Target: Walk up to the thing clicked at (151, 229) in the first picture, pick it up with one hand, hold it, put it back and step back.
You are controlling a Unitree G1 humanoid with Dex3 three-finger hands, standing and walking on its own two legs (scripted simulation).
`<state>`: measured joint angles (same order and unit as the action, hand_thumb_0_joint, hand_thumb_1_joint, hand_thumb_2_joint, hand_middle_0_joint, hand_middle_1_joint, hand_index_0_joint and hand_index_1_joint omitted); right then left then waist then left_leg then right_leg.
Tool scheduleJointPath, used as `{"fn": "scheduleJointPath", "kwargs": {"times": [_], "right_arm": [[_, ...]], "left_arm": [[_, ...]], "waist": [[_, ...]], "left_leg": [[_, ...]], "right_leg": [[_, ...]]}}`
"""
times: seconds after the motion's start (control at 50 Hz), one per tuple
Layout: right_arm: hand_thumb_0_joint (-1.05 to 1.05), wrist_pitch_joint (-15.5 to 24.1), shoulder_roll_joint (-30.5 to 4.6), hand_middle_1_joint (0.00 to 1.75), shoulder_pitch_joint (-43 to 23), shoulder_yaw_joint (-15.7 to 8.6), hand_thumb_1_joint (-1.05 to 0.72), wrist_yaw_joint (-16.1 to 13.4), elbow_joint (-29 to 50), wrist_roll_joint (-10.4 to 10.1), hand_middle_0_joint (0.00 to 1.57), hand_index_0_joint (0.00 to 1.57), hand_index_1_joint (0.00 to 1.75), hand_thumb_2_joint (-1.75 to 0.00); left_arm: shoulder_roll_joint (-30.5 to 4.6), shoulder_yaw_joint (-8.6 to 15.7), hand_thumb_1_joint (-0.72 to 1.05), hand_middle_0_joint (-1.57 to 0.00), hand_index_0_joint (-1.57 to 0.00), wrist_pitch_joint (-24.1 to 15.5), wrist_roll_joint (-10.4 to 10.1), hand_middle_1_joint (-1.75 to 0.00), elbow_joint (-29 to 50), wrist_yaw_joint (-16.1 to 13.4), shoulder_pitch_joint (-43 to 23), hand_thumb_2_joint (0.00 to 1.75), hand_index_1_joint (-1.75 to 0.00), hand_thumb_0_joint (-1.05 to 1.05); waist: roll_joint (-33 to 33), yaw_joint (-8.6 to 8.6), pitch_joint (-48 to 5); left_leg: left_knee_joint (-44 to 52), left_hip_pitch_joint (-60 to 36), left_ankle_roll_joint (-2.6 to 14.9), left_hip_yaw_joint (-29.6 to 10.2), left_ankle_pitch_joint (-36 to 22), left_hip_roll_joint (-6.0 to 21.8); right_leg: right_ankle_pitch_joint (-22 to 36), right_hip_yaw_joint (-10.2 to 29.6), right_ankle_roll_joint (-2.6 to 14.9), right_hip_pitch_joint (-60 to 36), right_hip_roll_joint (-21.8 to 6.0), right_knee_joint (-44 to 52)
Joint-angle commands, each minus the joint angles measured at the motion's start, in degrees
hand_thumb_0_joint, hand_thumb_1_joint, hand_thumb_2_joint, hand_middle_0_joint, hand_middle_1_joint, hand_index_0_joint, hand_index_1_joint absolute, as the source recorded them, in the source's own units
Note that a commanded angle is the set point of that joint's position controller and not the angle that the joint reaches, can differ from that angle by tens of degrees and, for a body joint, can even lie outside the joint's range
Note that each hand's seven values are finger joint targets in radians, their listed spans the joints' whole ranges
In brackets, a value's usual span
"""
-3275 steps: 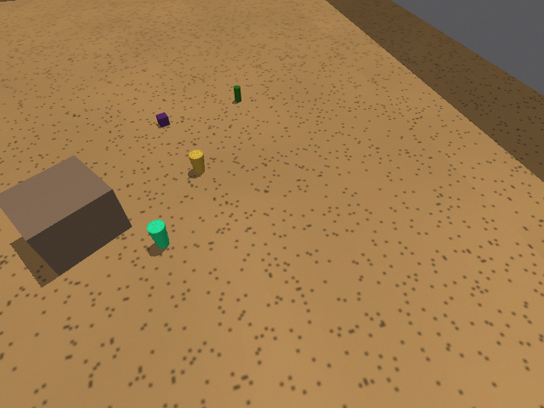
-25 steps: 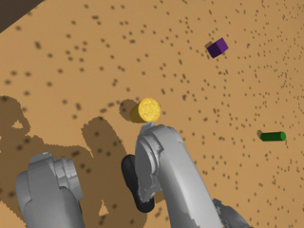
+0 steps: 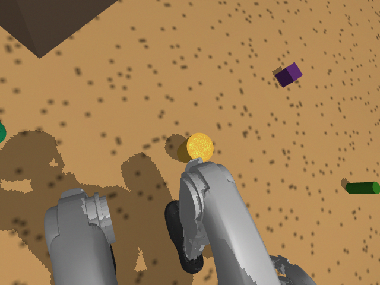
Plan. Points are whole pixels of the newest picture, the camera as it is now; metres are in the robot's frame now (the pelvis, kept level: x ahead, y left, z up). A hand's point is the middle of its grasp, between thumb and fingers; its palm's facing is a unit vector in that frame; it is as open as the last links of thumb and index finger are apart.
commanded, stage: withdraw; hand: left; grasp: from above
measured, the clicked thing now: out of the picture +0.47 +0.34 -0.27
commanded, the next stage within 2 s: home in 0.62 s
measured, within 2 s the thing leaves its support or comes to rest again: neither
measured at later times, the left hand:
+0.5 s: hand out of the picture +0.45 +0.37 -0.09, palm faces -0.46 -0.12 -0.88, open 13.5 cm
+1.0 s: hand out of the picture +0.47 +0.38 -0.06, palm faces -0.37 -0.22 -0.90, open 11.8 cm
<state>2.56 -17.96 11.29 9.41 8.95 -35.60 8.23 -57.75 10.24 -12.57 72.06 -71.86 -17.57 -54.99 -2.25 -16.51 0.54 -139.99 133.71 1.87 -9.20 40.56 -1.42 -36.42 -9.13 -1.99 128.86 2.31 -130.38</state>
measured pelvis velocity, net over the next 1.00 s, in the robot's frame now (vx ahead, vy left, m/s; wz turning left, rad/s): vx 0.00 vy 0.00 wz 0.05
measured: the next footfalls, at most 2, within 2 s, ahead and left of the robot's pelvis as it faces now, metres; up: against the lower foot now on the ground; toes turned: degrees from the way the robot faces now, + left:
none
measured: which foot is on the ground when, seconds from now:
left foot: down 0.00-1.00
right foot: down 0.00-1.00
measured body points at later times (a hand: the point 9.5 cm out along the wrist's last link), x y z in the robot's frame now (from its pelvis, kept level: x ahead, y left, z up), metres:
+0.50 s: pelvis -0.01 +0.00 +0.03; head +0.22 +0.11 +0.40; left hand +0.47 +0.37 -0.04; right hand +0.06 -0.28 -0.04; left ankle +0.07 +0.11 -0.30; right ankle +0.12 -0.12 -0.30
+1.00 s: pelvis +0.00 +0.00 +0.05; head +0.23 +0.10 +0.42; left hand +0.48 +0.39 -0.01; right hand +0.05 -0.26 -0.04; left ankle +0.06 +0.11 -0.30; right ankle +0.12 -0.12 -0.30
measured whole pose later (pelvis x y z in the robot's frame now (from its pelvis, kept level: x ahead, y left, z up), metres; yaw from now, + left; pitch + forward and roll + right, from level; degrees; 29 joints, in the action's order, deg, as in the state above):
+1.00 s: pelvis +0.00 +0.00 +0.05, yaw +3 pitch +37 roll -12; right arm -3.4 -15.8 14.1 5.8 5.6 -35.4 4.7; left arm -51.0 8.4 -8.7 61.1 -66.5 -3.4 -54.8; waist 2.2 -13.9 -4.6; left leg -129.9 128.0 2.7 -6.1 39.0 -1.8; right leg -36.2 -6.1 -2.1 123.6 1.5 -122.2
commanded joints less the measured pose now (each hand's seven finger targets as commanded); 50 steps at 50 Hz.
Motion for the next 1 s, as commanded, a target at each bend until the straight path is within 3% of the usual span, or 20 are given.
{"fn": "scheduleJointPath", "kwargs": {"times": [0.0,0.04,0.1,0.16,0.22,0.26,0.3,0.32,0.36,0.4,0.44,0.5,0.56,0.6,0.7,0.76,0.84,0.88,0.94,0.98], "right_arm": [[0.00,-2.2,-16.2,0.30,11.5,-8.2,-0.91,-1.4,0.1,-2.3,0.20,0.20,0.30,-0.91],[0.00,-3.8,-15.4,0.30,12.4,-8.0,-0.91,-2.2,-0.1,-2.8,0.20,0.20,0.30,-0.91],[0.00,-5.4,-15.6,0.30,12.3,-8.0,-0.91,-3.5,0.2,-3.3,0.20,0.20,0.30,-0.91],[0.00,-6.4,-14.6,0.30,12.2,-7.3,-0.91,-4.7,0.6,-3.7,0.20,0.20,0.30,-0.91],[0.00,-6.8,-14.7,0.30,11.6,-6.8,-0.91,-6.0,0.7,-3.8,0.20,0.20,0.30,-0.91],[0.00,-6.9,-14.1,0.30,10.7,-6.0,-0.91,-6.6,0.9,-3.4,0.20,0.20,0.30,-0.91],[0.00,-7.0,-13.8,0.30,10.0,-5.2,-0.91,-6.9,0.8,-2.9,0.20,0.20,0.30,-0.90],[0.00,-6.9,-13.6,0.30,9.2,-4.9,-0.91,-6.9,1.0,-2.6,0.20,0.20,0.30,-0.90],[0.00,-6.9,-13.7,0.30,8.3,-4.1,-0.91,-6.6,0.6,-1.9,0.20,0.20,0.30,-0.90],[0.00,-7.1,-14.2,0.30,7.6,-3.7,-0.90,-6.1,0.5,-1.1,0.20,0.20,0.30,-0.90],[0.00,-7.6,-14.3,0.30,7.6,-3.7,-0.90,-5.1,0.4,-0.7,0.20,0.20,0.30,-0.90],[0.00,-7.4,-15.1,0.30,8.5,-4.5,-0.90,-4.0,-0.3,-0.6,0.20,0.20,0.30,-0.90],[0.00,-6.4,-15.1,0.30,9.1,-5.4,-0.90,-3.6,-0.3,-0.6,0.20,0.20,0.30,-0.90],[0.00,-5.8,-15.1,0.30,8.8,-5.6,-0.90,-3.7,-0.2,-0.8,0.20,0.20,0.30,-0.90],[0.00,-3.7,-14.1,0.30,10.2,-5.5,-0.90,-3.8,-1.4,-1.3,0.20,0.20,0.30,-0.90],[0.00,-3.0,-15.1,0.30,11.8,-6.2,-0.89,-4.1,-1.5,-1.6,0.20,0.20,0.30,-0.90],[0.00,-3.8,-14.5,0.30,13.4,-7.2,-0.89,-4.1,-0.6,-2.5,0.20,0.20,0.30,-0.90],[0.00,-4.6,-15.2,0.30,13.9,-8.6,-0.89,-4.1,0.6,-3.1,0.20,0.20,0.30,-0.90],[0.00,-6.1,-14.8,0.30,14.4,-10.3,-0.89,-4.1,2.6,-4.1,0.20,0.20,0.30,-0.90],[0.00,-7.0,-14.3,0.30,13.4,-11.0,-0.90,-4.4,3.3,-5.1,0.20,0.20,0.30,-0.90]], "left_arm": [[-16.5,-0.2,-0.55,-0.09,-0.08,3.7,-4.2,-0.98,14.3,3.7,-20.5,1.00,-0.99,0.00],[-12.4,-2.6,-0.55,-0.08,-0.07,4.7,-5.6,-0.98,11.3,7.7,-17.7,1.01,-1.00,0.00],[-9.2,-5.2,-0.52,-0.11,-0.10,4.7,-7.2,-0.97,10.5,13.7,-16.9,0.99,-0.98,0.00],[-6.7,-7.3,-0.46,-0.16,-0.15,2.6,-9.2,-0.92,11.3,19.2,-16.4,0.96,-0.93,0.00],[-8.1,-6.8,-0.46,-0.16,-0.15,-1.2,-10.4,-0.92,10.8,22.3,-16.8,0.95,-0.93,0.00],[-9.7,-6.0,-0.44,-0.18,-0.17,-4.6,-10.4,-0.90,9.8,22.5,-17.3,0.93,-0.92,0.00],[-11.4,-4.4,-0.43,-0.18,-0.17,-8.2,-9.6,-0.89,8.2,21.1,-17.5,0.93,-0.91,0.00],[-12.2,-4.0,-0.43,-0.18,-0.17,-10.0,-8.8,-0.89,8.0,19.9,-19.0,0.93,-0.90,0.00],[-13.1,-3.2,-0.43,-0.19,-0.18,-12.9,-6.5,-0.88,6.7,16.3,-21.7,0.92,-0.89,0.00],[-15.3,-1.2,-0.39,-0.22,-0.21,-14.5,-3.7,-0.85,7.9,11.2,-24.9,0.89,-0.86,0.00],[-15.2,-0.8,-0.37,-0.24,-0.23,-13.8,-0.5,-0.83,5.7,6.0,-24.4,0.87,-0.84,0.00],[-15.8,0.3,-0.36,-0.24,-0.23,-11.8,2.4,-0.83,2.1,-0.1,-25.2,0.87,-0.84,0.00],[-19.1,1.8,-0.31,-0.28,-0.27,-8.3,4.5,-0.79,1.8,-3.2,-27.0,0.83,-0.79,0.00],[-20.5,1.9,-0.30,-0.28,-0.27,-5.9,4.6,-0.78,2.8,-3.9,-28.8,0.83,-0.78,0.00],[-17.2,-1.0,-0.33,-0.24,-0.24,-1.9,0.9,-0.82,0.3,-1.7,-31.1,0.85,-0.82,0.00],[-17.4,-1.4,-0.09,-0.23,-0.21,-0.3,-0.5,-0.59,0.9,1.7,-31.0,0.88,-0.61,0.00],[-13.7,-2.0,-0.06,-0.24,-0.22,1.7,-4.5,-0.63,4.5,7.1,-23.5,0.93,-0.65,0.00],[-12.4,-0.9,0.10,-0.23,-0.21,2.9,-8.1,-0.54,7.6,10.1,-17.7,0.89,-0.56,0.00],[-11.6,1.7,0.29,-0.21,-0.20,4.8,-14.3,-0.44,17.6,14.5,-10.2,0.84,-0.45,0.00],[-9.3,3.1,0.42,-0.19,-0.18,6.5,-20.4,-0.35,25.9,17.1,-4.3,0.78,-0.36,0.00]], "waist": [[31.0,1.35,-45.1],[25.8,0.68,-39.5],[21.7,0.38,-35.1],[16.8,-0.45,-33.5],[13.5,-0.09,-33.3],[13.7,0.42,-33.8],[14.5,1.12,-33.7],[16.0,0.63,-33.8],[19.4,0.51,-35.4],[25.1,1.53,-39.4],[29.0,2.14,-41.3],[28.5,0.74,-40.6],[29.3,1.13,-41.6],[28.5,1.13,-42.9],[23.7,-1.30,-43.0],[23.0,-1.41,-42.7],[25.6,1.99,-47.7],[26.8,4.53,-47.7],[27.0,8.21,-54.3],[25.6,9.53,-54.9]], "left_leg": [[21.8,-39.8,-0.84,3.3,-15.3,1.8],[23.0,-36.1,-0.29,3.2,-12.4,1.5],[25.1,-35.1,-0.26,2.0,-10.8,1.2],[25.9,-34.0,0.30,2.1,-11.3,1.0],[24.9,-32.1,0.72,2.6,-11.5,0.6],[24.1,-32.1,0.57,2.7,-12.6,0.4],[23.7,-33.4,-0.02,2.3,-13.6,0.3],[23.2,-33.8,-0.23,2.4,-13.7,0.5],[22.9,-37.1,-0.69,1.6,-14.7,0.7],[22.9,-40.9,-1.13,1.5,-16.3,0.7],[23.3,-43.2,-1.29,1.7,-17.2,0.9],[23.5,-41.0,-1.11,2.5,-13.9,0.7],[23.9,-39.6,-0.87,3.1,-9.4,0.7],[23.4,-38.0,-0.38,4.0,-7.2,0.7],[21.5,-31.2,0.83,5.3,-3.3,0.4],[21.5,-31.4,0.54,5.0,-4.4,0.4],[24.6,-38.3,-0.55,4.4,-12.0,0.5],[26.9,-42.1,-1.33,3.5,-15.5,0.2],[29.7,-49.3,-1.48,3.5,-21.8,0.3],[32.7,-52.6,-1.36,2.6,-24.2,0.2]], "right_leg": [[12.5,-0.3,4.77,-20.0,1.0,14.7],[10.2,-0.1,4.96,-20.1,1.0,17.0],[8.1,0.2,5.47,-19.4,0.6,18.9],[9.0,0.8,5.15,-22.6,0.4,20.9],[9.2,1.6,5.10,-24.4,0.3,21.8],[9.9,1.9,5.13,-24.8,0.4,20.9],[10.3,1.9,5.14,-23.9,0.3,19.9],[10.2,1.7,5.07,-23.0,0.4,19.3],[10.5,0.8,4.86,-19.9,0.5,17.3],[11.4,0.2,4.80,-18.4,0.4,15.2],[12.0,-0.1,4.58,-17.0,0.3,13.4],[10.1,-1.2,4.45,-15.3,0.7,13.3],[7.8,-0.9,4.32,-15.3,0.3,13.5],[6.7,-0.4,4.17,-16.0,0.3,14.0],[4.0,0.8,3.77,-19.9,0.5,16.1],[4.3,0.6,4.28,-19.9,0.3,17.2],[9.8,0.3,4.65,-23.0,0.0,17.2],[10.7,0.5,5.32,-22.8,-0.5,18.2],[13.5,1.6,5.49,-27.4,-0.4,20.3],[14.5,2.4,5.31,-28.4,-0.5,22.6]]}}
